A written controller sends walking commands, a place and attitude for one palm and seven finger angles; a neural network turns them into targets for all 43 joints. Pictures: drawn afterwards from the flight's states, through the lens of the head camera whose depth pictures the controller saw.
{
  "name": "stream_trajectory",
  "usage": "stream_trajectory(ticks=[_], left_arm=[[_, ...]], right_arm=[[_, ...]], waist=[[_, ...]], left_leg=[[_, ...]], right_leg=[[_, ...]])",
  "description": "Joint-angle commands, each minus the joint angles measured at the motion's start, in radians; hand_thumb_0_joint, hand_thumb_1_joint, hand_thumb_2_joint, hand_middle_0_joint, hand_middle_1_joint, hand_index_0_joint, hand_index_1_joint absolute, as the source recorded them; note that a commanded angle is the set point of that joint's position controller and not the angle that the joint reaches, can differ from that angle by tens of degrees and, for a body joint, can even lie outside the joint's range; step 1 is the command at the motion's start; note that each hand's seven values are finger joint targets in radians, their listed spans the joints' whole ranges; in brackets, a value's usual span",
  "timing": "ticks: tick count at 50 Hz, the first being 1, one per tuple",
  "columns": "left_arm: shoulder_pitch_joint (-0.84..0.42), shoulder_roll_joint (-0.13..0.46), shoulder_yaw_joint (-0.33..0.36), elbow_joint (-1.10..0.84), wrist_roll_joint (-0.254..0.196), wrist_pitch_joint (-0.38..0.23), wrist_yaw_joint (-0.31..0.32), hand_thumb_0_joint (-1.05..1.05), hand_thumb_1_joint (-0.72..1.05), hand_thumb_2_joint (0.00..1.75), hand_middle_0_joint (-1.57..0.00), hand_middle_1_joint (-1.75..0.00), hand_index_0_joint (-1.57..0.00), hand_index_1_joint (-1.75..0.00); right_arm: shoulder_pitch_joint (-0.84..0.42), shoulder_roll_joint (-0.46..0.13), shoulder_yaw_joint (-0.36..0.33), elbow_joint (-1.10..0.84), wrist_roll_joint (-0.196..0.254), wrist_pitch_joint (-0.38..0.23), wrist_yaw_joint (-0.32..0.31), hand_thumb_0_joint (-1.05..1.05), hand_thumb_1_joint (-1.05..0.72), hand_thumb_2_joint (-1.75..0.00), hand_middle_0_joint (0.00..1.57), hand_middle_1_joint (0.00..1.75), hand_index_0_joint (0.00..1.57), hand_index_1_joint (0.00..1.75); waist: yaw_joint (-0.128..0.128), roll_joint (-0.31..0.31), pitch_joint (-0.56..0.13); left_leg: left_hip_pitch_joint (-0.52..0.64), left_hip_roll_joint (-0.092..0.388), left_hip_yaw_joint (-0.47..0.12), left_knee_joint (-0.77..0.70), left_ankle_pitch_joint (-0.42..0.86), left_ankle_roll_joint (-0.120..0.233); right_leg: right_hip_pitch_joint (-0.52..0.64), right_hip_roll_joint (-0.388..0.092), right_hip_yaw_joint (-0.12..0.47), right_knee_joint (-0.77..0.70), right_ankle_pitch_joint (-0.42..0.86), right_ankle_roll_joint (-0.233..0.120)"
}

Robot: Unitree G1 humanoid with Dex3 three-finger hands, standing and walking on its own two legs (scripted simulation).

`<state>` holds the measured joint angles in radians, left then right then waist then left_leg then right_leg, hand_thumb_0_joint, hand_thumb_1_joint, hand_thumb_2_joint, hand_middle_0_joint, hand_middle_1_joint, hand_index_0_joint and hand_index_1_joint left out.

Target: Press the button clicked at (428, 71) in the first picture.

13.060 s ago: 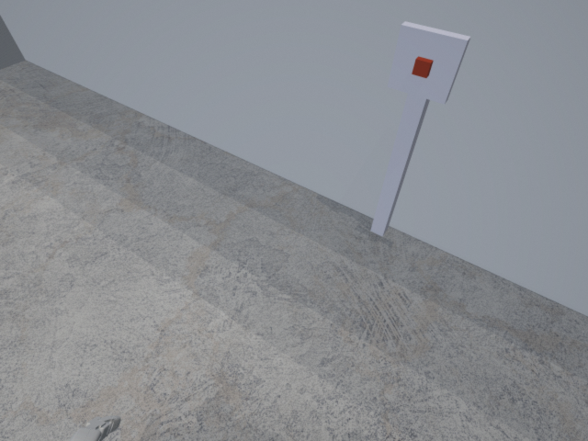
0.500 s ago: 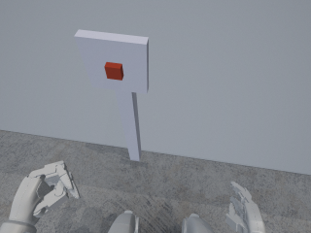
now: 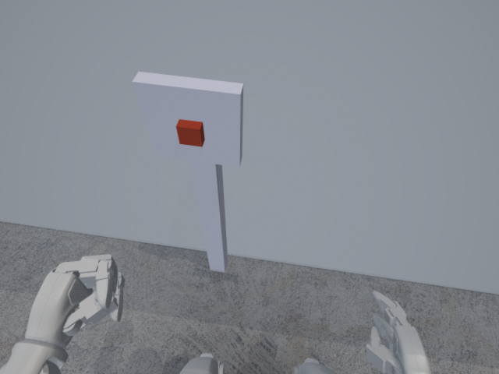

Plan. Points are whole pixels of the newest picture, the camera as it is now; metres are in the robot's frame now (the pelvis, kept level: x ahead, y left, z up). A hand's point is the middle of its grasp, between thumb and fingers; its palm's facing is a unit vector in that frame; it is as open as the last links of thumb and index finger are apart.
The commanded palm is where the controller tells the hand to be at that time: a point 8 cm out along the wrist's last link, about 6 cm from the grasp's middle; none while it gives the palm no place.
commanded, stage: raise the hand and make a fist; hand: left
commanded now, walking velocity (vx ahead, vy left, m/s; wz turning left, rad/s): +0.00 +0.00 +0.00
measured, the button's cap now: (191, 131) +0.51 +0.15 +0.08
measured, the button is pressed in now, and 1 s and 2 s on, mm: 0 0 0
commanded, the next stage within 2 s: aim a knuckle at the button in 0.68 s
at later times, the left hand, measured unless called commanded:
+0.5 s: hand (123, 272) +0.24 +0.19 +0.08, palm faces -0.07 -1.00 -0.06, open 3.1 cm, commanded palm +0.21 +0.25 +0.08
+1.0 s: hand (137, 263) +0.25 +0.18 +0.07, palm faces -0.09 -1.00 -0.04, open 3.1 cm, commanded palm +0.24 +0.23 +0.08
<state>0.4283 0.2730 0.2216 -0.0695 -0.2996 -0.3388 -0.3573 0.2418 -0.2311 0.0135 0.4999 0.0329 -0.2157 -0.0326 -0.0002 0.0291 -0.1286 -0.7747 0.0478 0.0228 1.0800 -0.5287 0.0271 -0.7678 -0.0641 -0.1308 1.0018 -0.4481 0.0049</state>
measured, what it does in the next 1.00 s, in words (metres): stands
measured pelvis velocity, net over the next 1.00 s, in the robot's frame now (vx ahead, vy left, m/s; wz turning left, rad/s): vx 0.00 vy -0.02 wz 0.01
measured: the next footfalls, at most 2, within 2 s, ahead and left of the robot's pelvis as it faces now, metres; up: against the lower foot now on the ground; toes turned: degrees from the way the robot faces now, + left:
none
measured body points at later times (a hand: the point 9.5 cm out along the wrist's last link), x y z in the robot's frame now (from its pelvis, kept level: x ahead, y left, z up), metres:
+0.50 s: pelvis +0.01 -0.01 +0.02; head +0.06 -0.01 +0.46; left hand +0.24 +0.25 +0.08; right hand +0.18 -0.25 -0.06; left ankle +0.00 +0.10 -0.67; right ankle +0.03 -0.13 -0.67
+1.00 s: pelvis +0.00 -0.02 +0.01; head +0.06 -0.02 +0.46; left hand +0.25 +0.23 +0.07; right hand +0.18 -0.26 -0.07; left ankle +0.00 +0.10 -0.67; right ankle +0.03 -0.13 -0.67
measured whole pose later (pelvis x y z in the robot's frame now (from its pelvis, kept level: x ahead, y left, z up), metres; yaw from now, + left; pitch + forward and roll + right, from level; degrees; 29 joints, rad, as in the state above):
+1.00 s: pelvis +0.00 -0.02 +0.01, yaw +0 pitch +12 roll -2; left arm 0.21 0.27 0.21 0.12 -0.30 -0.34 -0.38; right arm 0.25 -0.27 0.03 0.54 0.03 -0.20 -0.04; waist -0.01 0.04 -0.11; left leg -0.71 0.05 0.02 1.00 -0.50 0.01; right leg -0.71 -0.06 -0.13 0.95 -0.44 -0.01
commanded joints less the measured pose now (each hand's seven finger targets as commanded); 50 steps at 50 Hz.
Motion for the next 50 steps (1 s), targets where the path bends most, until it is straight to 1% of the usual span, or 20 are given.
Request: stream_trajectory(ticks=[1,2,6,16,17,19,22,24,26,27,30,32,36,37,39,41,42,46,47,50], left_arm=[[-0.058,0.136,0.092,-0.184,-0.026,-0.051,0.001,0.0,0.9,0.9,-1.3,-1.5,-1.3,-1.5],[-0.066,0.143,0.097,-0.161,-0.028,-0.045,0.001,0.0,0.9,0.9,-1.3,-1.5,-1.3,-1.5],[-0.104,0.147,0.102,-0.17,-0.035,-0.038,-0.006,0.0,0.9,0.9,-1.3,-1.5,-1.3,-1.5],[-0.132,0.146,0.104,-0.12,-0.038,-0.021,-0.012,0.0,0.9,0.9,-1.3,-1.5,-1.3,-1.5],[-0.124,0.15,0.112,-0.092,-0.04,-0.015,-0.013,0.0,0.9,0.9,-1.3,-1.5,-1.3,-1.5],[-0.132,0.153,0.11,-0.111,-0.037,-0.02,-0.016,0.0,0.9,0.9,-1.3,-1.5,-1.3,-1.5],[-0.135,0.156,0.111,-0.1,-0.037,-0.028,-0.01,0.0,0.9,0.9,-1.3,-1.5,-1.3,-1.5],[-0.148,0.153,0.112,-0.114,-0.038,-0.043,-0.01,0.0,0.9,0.9,-1.3,-1.5,-1.3,-1.5],[-0.151,0.15,0.113,-0.105,-0.041,-0.051,-0.01,0.0,0.9,0.9,-1.3,-1.5,-1.3,-1.5],[-0.156,0.153,0.112,-0.098,-0.042,-0.055,-0.011,0.0,0.9,0.9,-1.3,-1.5,-1.3,-1.5],[-0.169,0.146,0.102,-0.092,-0.041,-0.061,-0.02,0.0,0.9,0.9,-1.3,-1.5,-1.3,-1.5],[-0.168,0.154,0.104,-0.073,-0.04,-0.058,-0.021,0.0,0.9,0.9,-1.3,-1.5,-1.3,-1.5],[-0.165,0.151,0.106,-0.098,-0.045,-0.061,-0.026,0.0,0.9,0.9,-1.3,-1.5,-1.3,-1.5],[-0.171,0.158,0.109,-0.089,-0.048,-0.06,-0.026,0.0,0.9,0.9,-1.3,-1.5,-1.3,-1.5],[-0.175,0.152,0.108,-0.083,-0.049,-0.062,-0.026,0.0,0.9,0.9,-1.3,-1.5,-1.3,-1.5],[-0.254,0.147,0.088,-0.079,-0.043,-0.069,-0.023,0.0,0.9,0.9,-1.3,-1.5,-1.3,-1.5],[-0.292,0.154,0.082,-0.067,-0.042,-0.071,-0.022,0.0,0.9,0.9,-1.3,-1.5,-1.3,-1.5],[-0.345,0.136,0.059,-0.03,-0.032,-0.068,-0.022,0.0,0.9,0.9,-1.3,-1.5,-1.3,-1.5],[-0.351,0.148,0.065,-0.013,-0.031,-0.064,-0.021,0.0,0.9,0.9,-1.3,-1.5,-1.3,-1.5],[-0.384,0.147,0.061,0.004,-0.02,-0.054,-0.009,0.0,0.9,0.9,-1.3,-1.5,-1.3,-1.5]], right_arm=[[-0.036,-0.141,-0.058,-0.148,0.008,-0.058,-0.016,0.0,-0.9,-0.9,0.2,0.3,0.2,0.3],[-0.037,-0.144,-0.056,-0.142,0.007,-0.055,-0.017,0.0,-0.9,-0.9,0.2,0.3,0.2,0.3],[-0.03,-0.145,-0.052,-0.144,0.009,-0.056,-0.02,0.0,-0.9,-0.9,0.2,0.3,0.2,0.3],[-0.02,-0.148,-0.052,-0.13,0.01,-0.053,-0.018,0.0,-0.9,-0.9,0.2,0.3,0.2,0.3],[-0.022,-0.148,-0.051,-0.128,0.008,-0.049,-0.015,0.0,-0.9,-0.9,0.2,0.3,0.2,0.3],[-0.021,-0.15,-0.054,-0.133,0.009,-0.047,-0.013,0.0,-0.9,-0.9,0.2,0.3,0.2,0.3],[-0.023,-0.15,-0.054,-0.131,0.006,-0.042,-0.012,0.0,-0.9,-0.9,0.2,0.3,0.2,0.3],[-0.018,-0.149,-0.054,-0.133,0.006,-0.04,-0.011,0.0,-0.9,-0.9,0.2,0.3,0.2,0.3],[-0.019,-0.148,-0.055,-0.133,0.006,-0.04,-0.012,0.0,-0.9,-0.9,0.2,0.3,0.2,0.3],[-0.021,-0.15,-0.054,-0.13,0.005,-0.037,-0.012,0.0,-0.9,-0.9,0.2,0.3,0.2,0.3],[-0.02,-0.152,-0.053,-0.128,0.008,-0.037,-0.014,0.0,-0.9,-0.9,0.2,0.3,0.2,0.3],[-0.026,-0.152,-0.052,-0.128,0.007,-0.034,-0.015,0.0,-0.9,-0.9,0.2,0.3,0.2,0.3],[-0.026,-0.148,-0.052,-0.131,0.009,-0.038,-0.017,0.0,-0.9,-0.9,0.2,0.3,0.2,0.3],[-0.027,-0.149,-0.049,-0.129,0.007,-0.036,-0.017,0.0,-0.9,-0.9,0.2,0.3,0.2,0.3],[-0.027,-0.149,-0.049,-0.129,0.008,-0.035,-0.018,0.0,-0.9,-0.9,0.2,0.3,0.2,0.3],[-0.023,-0.156,-0.046,-0.118,0.008,-0.037,-0.022,0.0,-0.9,-0.9,0.2,0.3,0.2,0.3],[-0.024,-0.158,-0.042,-0.111,0.004,-0.037,-0.023,0.0,-0.9,-0.9,0.2,0.3,0.2,0.3],[-0.014,-0.162,-0.043,-0.104,0.007,-0.043,-0.025,0.0,-0.9,-0.9,0.2,0.3,0.2,0.3],[-0.014,-0.164,-0.043,-0.103,0.004,-0.042,-0.025,0.0,-0.9,-0.9,0.2,0.3,0.2,0.3],[-0.009,-0.163,-0.045,-0.103,0.007,-0.038,-0.026,0.0,-0.9,-0.9,0.2,0.3,0.2,0.3]], waist=[[-0.008,0.043,-0.161],[-0.012,0.007,-0.15],[-0.008,0.042,-0.173],[-0.007,0.039,-0.173],[-0.005,-0.002,-0.166],[0.0,0.034,-0.185],[-0.006,0.005,-0.162],[-0.004,0.025,-0.18],[-0.006,0.011,-0.173],[-0.009,-0.025,-0.168],[-0.013,0.02,-0.159],[-0.014,-0.01,-0.147],[-0.009,0.025,-0.178],[-0.015,-0.015,-0.164],[-0.014,-0.003,-0.161],[-0.032,0.018,-0.146],[-0.038,-0.001,-0.126],[-0.035,0.031,-0.172],[-0.032,0.005,-0.173],[-0.025,0.01,-0.202]], left_leg=[[0.128,-0.04,-0.069,-0.22,0.274,-0.02],[0.117,-0.04,-0.072,-0.219,0.267,-0.017],[0.142,-0.043,-0.064,-0.23,0.293,-0.017],[0.179,-0.043,-0.052,-0.25,0.363,-0.018],[0.169,-0.043,-0.054,-0.249,0.37,-0.017],[0.182,-0.046,-0.048,-0.253,0.382,-0.019],[0.175,-0.044,-0.047,-0.252,0.375,-0.016],[0.187,-0.046,-0.045,-0.252,0.381,-0.018],[0.181,-0.047,-0.043,-0.253,0.364,-0.017],[0.166,-0.047,-0.044,-0.247,0.359,-0.015],[0.171,-0.049,-0.039,-0.249,0.328,-0.015],[0.152,-0.049,-0.039,-0.246,0.31,-0.012],[0.17,-0.051,-0.037,-0.248,0.319,-0.012],[0.154,-0.05,-0.039,-0.241,0.321,-0.01],[0.15,-0.051,-0.038,-0.244,0.304,-0.012],[0.152,-0.05,-0.041,-0.239,0.283,-0.011],[0.134,-0.048,-0.045,-0.232,0.272,-0.011],[0.157,-0.049,-0.047,-0.235,0.28,-0.012],[0.145,-0.048,-0.047,-0.23,0.289,-0.01],[0.153,-0.048,-0.046,-0.239,0.294,-0.013]], right_leg=[[0.145,0.074,0.037,-0.136,0.137,-0.029],[0.151,0.08,0.039,-0.14,0.133,-0.029],[0.184,0.072,0.045,-0.154,0.17,-0.027],[0.235,0.07,0.047,-0.176,0.256,-0.025],[0.246,0.075,0.047,-0.176,0.263,-0.025],[0.256,0.068,0.05,-0.175,0.281,-0.024],[0.249,0.073,0.051,-0.179,0.276,-0.025],[0.256,0.069,0.054,-0.178,0.287,-0.025],[0.253,0.068,0.057,-0.184,0.275,-0.022],[0.265,0.072,0.062,-0.185,0.271,-0.023],[0.24,0.066,0.065,-0.191,0.243,-0.022],[0.247,0.069,0.073,-0.197,0.221,-0.022],[0.26,0.063,0.076,-0.2,0.234,-0.021],[0.266,0.067,0.079,-0.2,0.237,-0.021],[0.257,0.065,0.079,-0.202,0.22,-0.019],[0.223,0.065,0.078,-0.2,0.196,-0.019],[0.216,0.068,0.083,-0.198,0.179,-0.02],[0.21,0.062,0.076,-0.186,0.19,-0.021],[0.218,0.065,0.08,-0.182,0.198,-0.022],[0.228,0.06,0.077,-0.179,0.207,-0.02]])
